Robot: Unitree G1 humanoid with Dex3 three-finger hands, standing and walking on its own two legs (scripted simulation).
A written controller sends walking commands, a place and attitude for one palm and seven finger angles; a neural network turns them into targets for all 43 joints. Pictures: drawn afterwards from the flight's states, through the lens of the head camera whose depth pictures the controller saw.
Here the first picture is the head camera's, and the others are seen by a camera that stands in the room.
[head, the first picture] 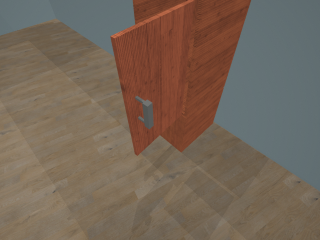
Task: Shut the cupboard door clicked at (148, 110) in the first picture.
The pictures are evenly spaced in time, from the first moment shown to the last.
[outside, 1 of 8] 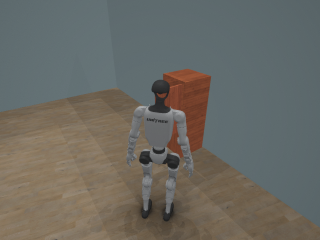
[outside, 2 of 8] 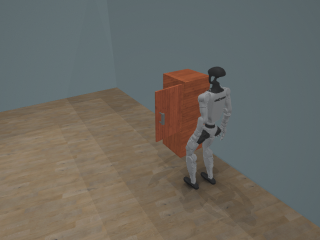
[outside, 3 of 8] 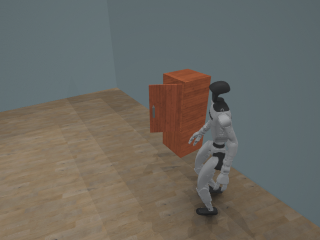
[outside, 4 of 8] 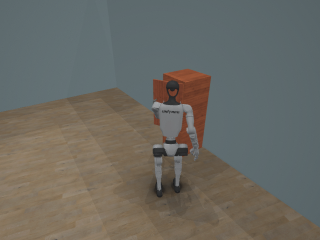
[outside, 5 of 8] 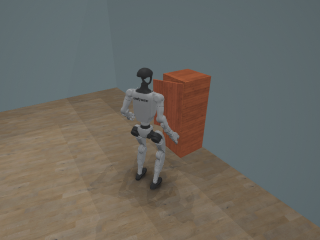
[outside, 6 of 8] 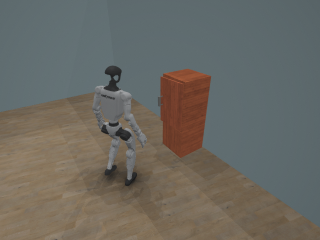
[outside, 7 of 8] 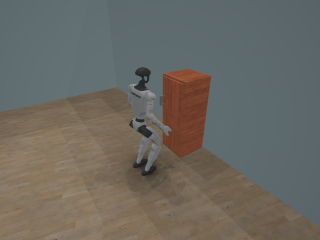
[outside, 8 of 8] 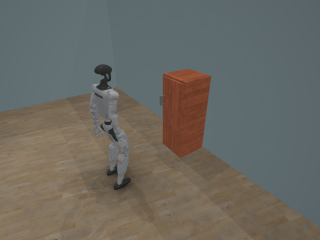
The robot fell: no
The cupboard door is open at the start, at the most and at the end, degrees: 94 94 0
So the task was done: yes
